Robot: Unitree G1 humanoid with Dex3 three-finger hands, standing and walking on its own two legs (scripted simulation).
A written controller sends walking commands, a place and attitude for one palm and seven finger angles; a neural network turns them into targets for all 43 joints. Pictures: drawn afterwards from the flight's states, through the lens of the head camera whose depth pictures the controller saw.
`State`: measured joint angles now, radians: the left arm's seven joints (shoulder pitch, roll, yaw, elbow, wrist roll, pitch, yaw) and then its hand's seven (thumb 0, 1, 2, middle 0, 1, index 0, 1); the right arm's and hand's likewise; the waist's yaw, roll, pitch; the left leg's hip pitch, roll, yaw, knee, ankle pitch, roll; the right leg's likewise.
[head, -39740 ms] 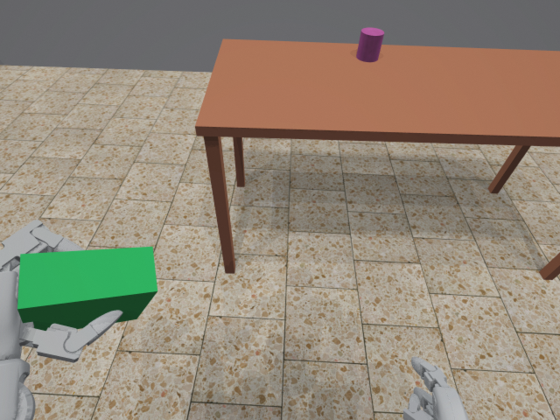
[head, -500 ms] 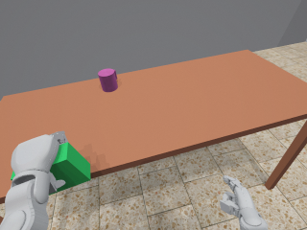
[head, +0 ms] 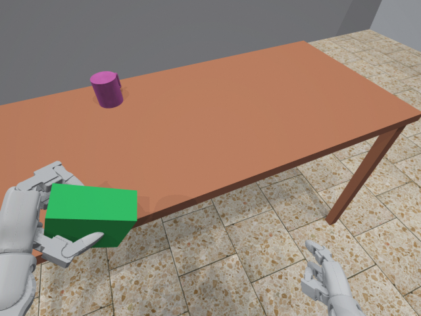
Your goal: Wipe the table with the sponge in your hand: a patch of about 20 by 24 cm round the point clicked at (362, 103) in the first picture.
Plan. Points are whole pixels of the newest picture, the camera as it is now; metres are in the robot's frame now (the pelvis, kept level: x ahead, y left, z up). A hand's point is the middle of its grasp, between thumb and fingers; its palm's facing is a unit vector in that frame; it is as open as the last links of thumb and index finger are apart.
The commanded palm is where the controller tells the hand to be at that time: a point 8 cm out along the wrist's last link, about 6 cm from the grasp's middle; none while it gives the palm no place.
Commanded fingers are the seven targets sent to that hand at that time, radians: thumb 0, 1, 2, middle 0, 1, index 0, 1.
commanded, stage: step back with the hand held close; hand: left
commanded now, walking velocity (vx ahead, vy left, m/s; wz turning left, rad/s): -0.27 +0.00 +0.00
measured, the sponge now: (101, 220) +0.23 +0.20 +0.12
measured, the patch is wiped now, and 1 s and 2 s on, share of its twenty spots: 1.00 1.00 1.00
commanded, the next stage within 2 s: stop stepping back and stand still in 1.20 s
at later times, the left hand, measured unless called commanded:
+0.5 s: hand (7, 250) +0.15 +0.28 +0.16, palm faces +0.42 -0.81 -0.40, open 9.3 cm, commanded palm +0.10 +0.32 +0.19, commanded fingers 0.00 0.10 1.30 -1.20 -1.60 -1.20 -1.60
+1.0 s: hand out of the picture +0.08 +0.29 +0.17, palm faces +0.50 -0.81 -0.31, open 9.3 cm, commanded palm +0.04 +0.31 +0.19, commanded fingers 0.00 0.10 1.30 -1.20 -1.60 -1.20 -1.60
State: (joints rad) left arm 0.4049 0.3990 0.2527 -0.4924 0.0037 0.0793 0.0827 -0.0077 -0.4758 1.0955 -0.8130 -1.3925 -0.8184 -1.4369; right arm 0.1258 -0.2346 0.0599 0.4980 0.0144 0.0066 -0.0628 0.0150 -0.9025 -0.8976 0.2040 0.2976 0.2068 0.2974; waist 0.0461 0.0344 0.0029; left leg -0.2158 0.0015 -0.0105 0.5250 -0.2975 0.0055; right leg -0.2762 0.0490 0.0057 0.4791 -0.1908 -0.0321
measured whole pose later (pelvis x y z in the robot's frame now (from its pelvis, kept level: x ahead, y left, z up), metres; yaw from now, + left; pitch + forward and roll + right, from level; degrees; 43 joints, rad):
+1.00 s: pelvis -0.13 +0.03 -0.01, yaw -1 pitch +0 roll -3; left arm 0.42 0.34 0.40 -0.53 -0.05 -0.16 0.19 -0.01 -0.48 1.10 -0.82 -1.39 -0.82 -1.44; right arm 0.20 -0.18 -0.01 0.64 -0.01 -0.12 -0.05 0.02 -0.90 -0.90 0.20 0.30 0.21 0.30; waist 0.04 0.01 0.00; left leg -0.47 0.05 0.06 0.59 -0.13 0.05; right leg -0.37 0.06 0.02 0.91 -0.50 0.02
